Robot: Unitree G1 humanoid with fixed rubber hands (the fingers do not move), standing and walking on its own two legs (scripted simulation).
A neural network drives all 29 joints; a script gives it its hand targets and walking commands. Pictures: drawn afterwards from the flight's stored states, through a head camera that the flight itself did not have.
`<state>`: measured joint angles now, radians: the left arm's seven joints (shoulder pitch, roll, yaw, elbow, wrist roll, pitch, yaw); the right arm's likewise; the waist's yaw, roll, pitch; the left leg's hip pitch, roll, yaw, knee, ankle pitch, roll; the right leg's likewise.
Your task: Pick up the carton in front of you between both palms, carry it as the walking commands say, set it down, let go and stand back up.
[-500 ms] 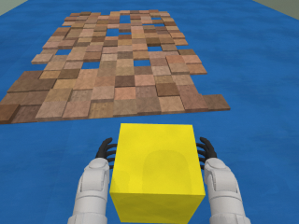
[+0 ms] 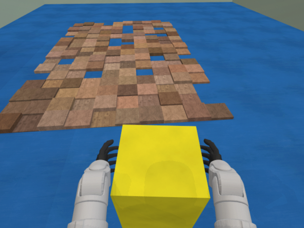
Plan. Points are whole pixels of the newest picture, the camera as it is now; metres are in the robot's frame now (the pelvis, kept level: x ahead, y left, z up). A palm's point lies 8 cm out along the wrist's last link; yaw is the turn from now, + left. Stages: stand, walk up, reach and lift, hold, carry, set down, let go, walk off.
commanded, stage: hold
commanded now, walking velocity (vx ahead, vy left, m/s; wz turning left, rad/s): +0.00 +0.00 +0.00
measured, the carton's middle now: (157, 178) +0.29 +0.00 -0.02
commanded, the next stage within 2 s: carry in 1.22 s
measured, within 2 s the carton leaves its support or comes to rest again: neither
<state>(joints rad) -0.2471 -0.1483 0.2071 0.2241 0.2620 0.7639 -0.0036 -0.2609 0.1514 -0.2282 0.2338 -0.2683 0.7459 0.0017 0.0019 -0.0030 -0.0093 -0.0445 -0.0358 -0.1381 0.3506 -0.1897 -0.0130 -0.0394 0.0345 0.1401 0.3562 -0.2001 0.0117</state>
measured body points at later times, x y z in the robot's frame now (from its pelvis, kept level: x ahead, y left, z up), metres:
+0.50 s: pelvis -0.01 +0.00 +0.00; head -0.05 +0.00 +0.45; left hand +0.29 +0.15 +0.04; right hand +0.30 -0.15 +0.04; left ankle +0.01 +0.13 -0.75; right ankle +0.01 -0.13 -0.75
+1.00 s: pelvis +0.00 +0.00 +0.00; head -0.05 +0.00 +0.45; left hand +0.29 +0.15 +0.04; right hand +0.30 -0.15 +0.04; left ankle +0.01 +0.13 -0.75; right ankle +0.01 -0.13 -0.75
